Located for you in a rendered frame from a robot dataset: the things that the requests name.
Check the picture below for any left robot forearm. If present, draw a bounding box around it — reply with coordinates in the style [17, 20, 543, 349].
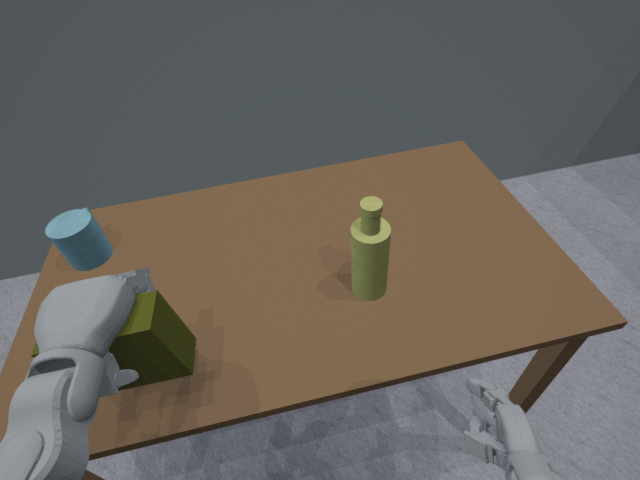
[0, 348, 107, 480]

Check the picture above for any right robot forearm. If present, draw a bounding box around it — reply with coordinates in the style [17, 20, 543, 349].
[505, 451, 562, 480]

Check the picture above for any sponge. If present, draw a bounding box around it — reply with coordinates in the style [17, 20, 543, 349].
[31, 290, 196, 391]

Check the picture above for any right robot hand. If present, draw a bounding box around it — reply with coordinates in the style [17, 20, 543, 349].
[464, 377, 542, 470]

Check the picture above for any table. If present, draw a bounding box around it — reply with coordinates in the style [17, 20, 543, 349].
[0, 140, 628, 480]

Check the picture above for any left robot hand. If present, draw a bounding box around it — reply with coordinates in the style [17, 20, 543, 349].
[34, 267, 155, 397]

